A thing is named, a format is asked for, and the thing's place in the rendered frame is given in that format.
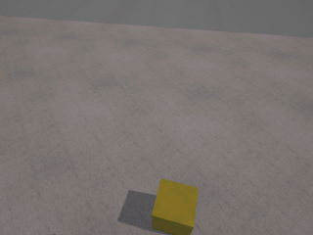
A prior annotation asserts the carton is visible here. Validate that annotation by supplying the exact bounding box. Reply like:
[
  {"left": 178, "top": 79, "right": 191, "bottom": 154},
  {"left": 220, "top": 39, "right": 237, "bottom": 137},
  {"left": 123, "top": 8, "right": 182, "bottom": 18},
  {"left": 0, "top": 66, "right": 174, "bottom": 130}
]
[{"left": 152, "top": 179, "right": 199, "bottom": 235}]

